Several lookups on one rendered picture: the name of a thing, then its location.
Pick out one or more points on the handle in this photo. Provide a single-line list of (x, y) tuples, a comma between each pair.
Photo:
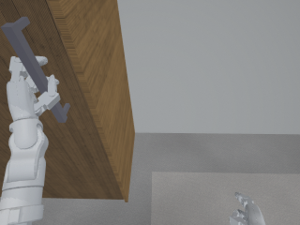
[(14, 34)]

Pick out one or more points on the wardrobe door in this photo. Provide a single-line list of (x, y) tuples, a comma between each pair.
[(77, 165)]

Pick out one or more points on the left robot forearm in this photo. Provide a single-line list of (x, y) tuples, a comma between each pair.
[(24, 178)]

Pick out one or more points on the right robot hand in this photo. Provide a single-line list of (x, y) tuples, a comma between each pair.
[(252, 214)]

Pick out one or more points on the left robot hand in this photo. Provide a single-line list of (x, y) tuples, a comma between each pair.
[(21, 92)]

